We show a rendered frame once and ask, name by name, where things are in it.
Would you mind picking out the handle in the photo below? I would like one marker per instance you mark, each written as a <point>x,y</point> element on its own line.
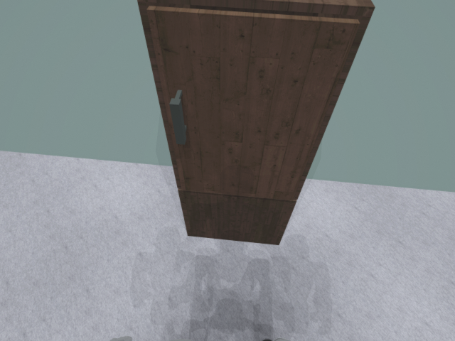
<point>177,118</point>

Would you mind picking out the cupboard door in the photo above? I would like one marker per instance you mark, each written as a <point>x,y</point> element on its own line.
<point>255,90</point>

